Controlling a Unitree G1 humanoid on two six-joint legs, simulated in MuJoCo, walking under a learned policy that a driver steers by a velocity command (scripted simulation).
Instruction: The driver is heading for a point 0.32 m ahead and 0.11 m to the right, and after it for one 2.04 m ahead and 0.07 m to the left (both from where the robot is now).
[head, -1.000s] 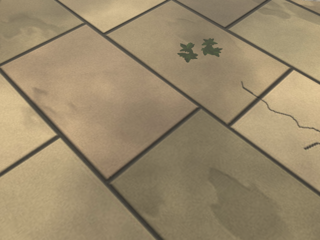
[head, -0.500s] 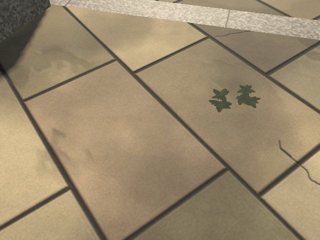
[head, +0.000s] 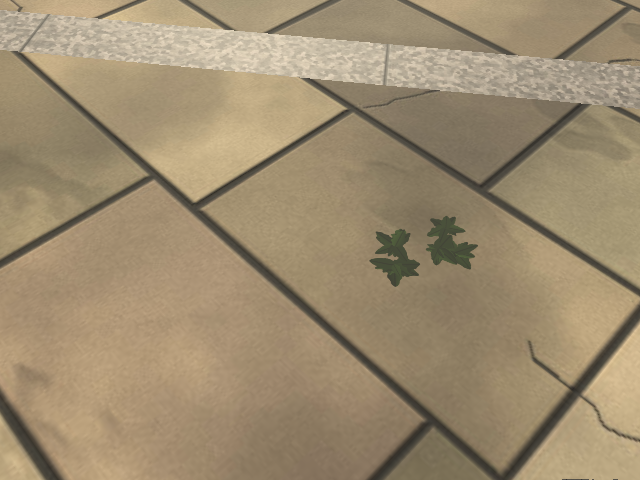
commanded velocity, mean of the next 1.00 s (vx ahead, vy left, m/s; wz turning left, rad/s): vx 0.50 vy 0.00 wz -0.03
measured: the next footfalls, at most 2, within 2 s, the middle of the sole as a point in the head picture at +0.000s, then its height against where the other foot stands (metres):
right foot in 0.40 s outside the picture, level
left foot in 0.98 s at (344, 396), level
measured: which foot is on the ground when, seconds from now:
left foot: down 0.00-0.42, up 0.44-0.96, down 0.98-1.00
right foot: up 0.00-0.38, down 0.40-0.98, up 1.00-1.00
